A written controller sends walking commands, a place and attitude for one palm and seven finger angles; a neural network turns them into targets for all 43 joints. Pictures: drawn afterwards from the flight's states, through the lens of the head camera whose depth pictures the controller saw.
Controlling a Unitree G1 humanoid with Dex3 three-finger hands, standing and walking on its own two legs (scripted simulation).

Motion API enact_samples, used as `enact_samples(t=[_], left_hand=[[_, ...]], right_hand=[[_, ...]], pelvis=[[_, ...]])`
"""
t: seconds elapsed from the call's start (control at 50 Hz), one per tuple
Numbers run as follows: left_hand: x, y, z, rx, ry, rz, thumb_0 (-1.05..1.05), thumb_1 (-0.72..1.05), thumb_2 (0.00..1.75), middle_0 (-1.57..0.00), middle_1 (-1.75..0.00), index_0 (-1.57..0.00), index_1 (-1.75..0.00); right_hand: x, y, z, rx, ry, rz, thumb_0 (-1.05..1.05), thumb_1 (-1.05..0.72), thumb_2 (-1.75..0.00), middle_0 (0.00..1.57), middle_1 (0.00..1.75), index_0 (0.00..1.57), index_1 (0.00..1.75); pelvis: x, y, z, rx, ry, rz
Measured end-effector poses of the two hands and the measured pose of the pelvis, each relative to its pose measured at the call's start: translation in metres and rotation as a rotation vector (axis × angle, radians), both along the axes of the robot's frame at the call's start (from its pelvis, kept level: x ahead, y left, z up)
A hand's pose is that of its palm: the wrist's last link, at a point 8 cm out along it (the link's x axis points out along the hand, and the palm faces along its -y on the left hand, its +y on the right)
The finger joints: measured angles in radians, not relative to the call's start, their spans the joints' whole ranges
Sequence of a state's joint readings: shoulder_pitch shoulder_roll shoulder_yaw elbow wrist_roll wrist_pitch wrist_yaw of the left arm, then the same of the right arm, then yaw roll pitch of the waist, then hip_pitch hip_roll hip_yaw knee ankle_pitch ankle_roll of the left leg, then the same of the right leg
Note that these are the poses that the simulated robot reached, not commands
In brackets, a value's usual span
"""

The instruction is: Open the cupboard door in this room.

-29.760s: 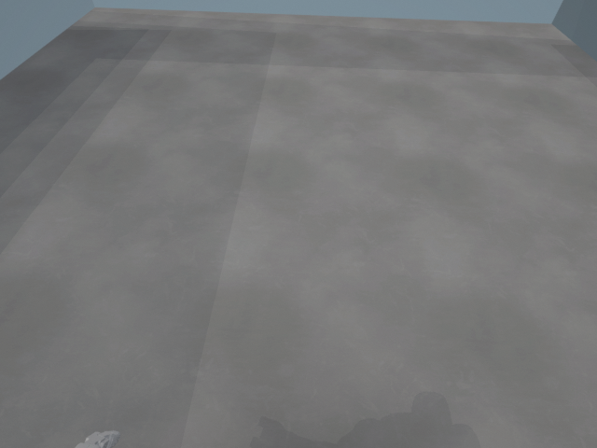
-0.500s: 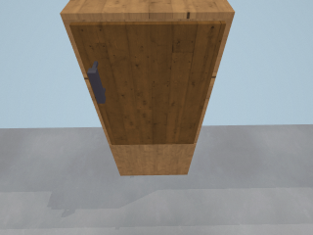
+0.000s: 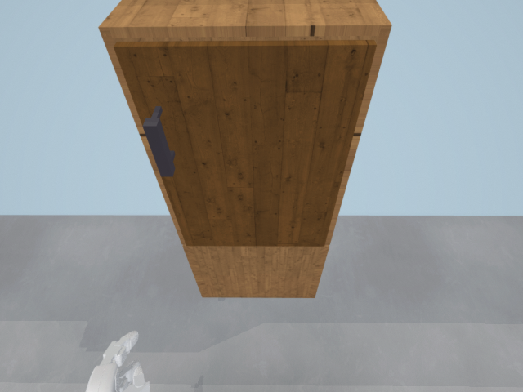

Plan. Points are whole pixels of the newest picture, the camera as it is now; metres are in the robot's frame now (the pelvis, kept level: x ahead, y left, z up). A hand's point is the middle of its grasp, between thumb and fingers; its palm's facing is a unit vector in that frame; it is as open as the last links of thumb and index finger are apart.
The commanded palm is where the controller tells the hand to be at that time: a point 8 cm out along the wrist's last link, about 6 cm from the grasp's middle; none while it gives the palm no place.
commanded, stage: raise the hand with hooked fingers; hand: left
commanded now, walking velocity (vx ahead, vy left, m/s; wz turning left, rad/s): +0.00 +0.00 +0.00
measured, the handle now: (162, 141) +0.53 +0.22 +0.09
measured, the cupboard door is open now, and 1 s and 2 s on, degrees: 0 0 0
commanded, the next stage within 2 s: move the hooked fingers beside the handle in 1.98 s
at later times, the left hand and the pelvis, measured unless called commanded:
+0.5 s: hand (122, 361) +0.17 +0.21 -0.01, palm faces +0.02 -1.00 -0.05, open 9.8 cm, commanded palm +0.14 +0.27 +0.00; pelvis -0.06 -0.01 -0.06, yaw +2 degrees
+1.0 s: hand (78, 314) +0.21 +0.27 +0.05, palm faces +0.05 -1.00 -0.05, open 12.8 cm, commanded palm +0.18 +0.32 +0.06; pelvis -0.04 +0.03 -0.03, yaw +1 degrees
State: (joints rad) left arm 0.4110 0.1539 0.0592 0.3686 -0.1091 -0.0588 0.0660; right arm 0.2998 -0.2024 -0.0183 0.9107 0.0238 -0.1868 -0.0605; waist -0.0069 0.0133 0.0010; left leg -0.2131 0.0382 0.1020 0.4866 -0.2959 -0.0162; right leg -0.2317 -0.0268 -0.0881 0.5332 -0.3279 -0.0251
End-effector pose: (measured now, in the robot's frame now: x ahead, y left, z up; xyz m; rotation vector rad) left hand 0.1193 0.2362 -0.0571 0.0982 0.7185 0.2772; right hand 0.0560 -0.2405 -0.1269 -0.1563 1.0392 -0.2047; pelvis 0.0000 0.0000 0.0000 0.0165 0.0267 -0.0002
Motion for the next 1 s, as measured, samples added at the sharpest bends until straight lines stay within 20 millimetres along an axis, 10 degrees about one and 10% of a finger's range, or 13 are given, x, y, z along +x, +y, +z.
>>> enact_samples(t=[0.12, 0.28, 0.38, 0.52, 0.7, 1.0], left_hand=[[0.052, 0.002, 0.065, -0.017, -0.620, -0.124, 0.01, 0.80, 0.85, -0.21, -0.37, -0.20, -0.36], [0.006, 0.011, 0.021, -0.097, -0.650, -0.227, 0.00, 0.63, 0.78, -0.23, -0.48, -0.22, -0.47], [-0.005, 0.021, 0.029, -0.050, -0.680, -0.182, 0.01, 0.52, 0.74, -0.23, -0.55, -0.22, -0.54], [0.031, 0.029, 0.055, -0.049, -0.694, -0.285, 0.01, 0.35, 0.67, -0.24, -0.65, -0.24, -0.65], [0.048, 0.054, 0.075, -0.041, -0.654, -0.252, 0.00, 0.14, 0.58, -0.26, -0.79, -0.25, -0.78], [0.068, 0.082, 0.106, -0.029, -0.717, -0.246, 0.00, -0.21, 0.43, -0.28, -1.01, -0.28, -1.01]], right_hand=[[0.065, -0.021, 0.019, -0.053, -0.318, 0.075, 0.01, -0.90, -0.90, 0.20, 0.30, 0.20, 0.30], [0.117, -0.025, 0.029, -0.108, -0.558, 0.190, 0.01, -0.90, -0.90, 0.20, 0.30, 0.20, 0.30], [0.110, -0.004, 0.019, -0.090, -0.535, 0.234, 0.01, -0.90, -0.90, 0.20, 0.30, 0.20, 0.30], [0.062, 0.024, -0.004, -0.011, -0.390, 0.203, 0.01, -0.90, -0.90, 0.20, 0.30, 0.20, 0.30], [0.016, 0.021, -0.001, -0.024, -0.288, 0.129, 0.01, -0.90, -0.90, 0.20, 0.30, 0.20, 0.30], [0.062, 0.021, 0.039, -0.098, -0.406, 0.174, 0.01, -0.90, -0.90, 0.20, 0.30, 0.20, 0.30]], pelvis=[[-0.022, -0.006, -0.023, 0.010, 0.105, 0.006], [-0.049, -0.010, -0.066, 0.003, 0.167, 0.019], [-0.055, -0.009, -0.070, -0.028, 0.155, 0.038], [-0.060, -0.004, -0.061, -0.047, 0.140, 0.042], [-0.053, 0.011, -0.043, -0.038, 0.127, 0.019], [-0.039, 0.026, -0.029, -0.044, 0.081, 0.022]])
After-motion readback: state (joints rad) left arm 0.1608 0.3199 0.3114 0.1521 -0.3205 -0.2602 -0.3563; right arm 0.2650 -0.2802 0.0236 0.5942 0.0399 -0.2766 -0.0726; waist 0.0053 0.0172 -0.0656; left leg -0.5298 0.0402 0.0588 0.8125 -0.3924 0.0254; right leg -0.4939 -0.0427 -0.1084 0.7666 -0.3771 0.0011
